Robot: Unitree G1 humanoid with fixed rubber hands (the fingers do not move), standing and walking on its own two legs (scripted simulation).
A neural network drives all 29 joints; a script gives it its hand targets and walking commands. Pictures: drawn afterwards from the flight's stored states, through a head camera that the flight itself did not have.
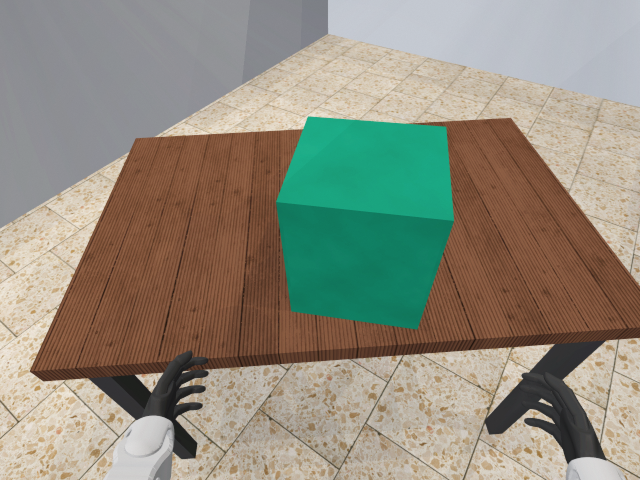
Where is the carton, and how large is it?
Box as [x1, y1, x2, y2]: [276, 116, 453, 328]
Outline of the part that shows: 308,116 276,201 291,310 417,328 453,222 445,127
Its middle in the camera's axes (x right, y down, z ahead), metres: +0.07 -0.02 +0.61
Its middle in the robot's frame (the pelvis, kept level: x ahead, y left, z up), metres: +0.47 -0.03 +0.03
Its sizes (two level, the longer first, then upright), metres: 0.210 0.200 0.250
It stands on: a table, 0.69 m high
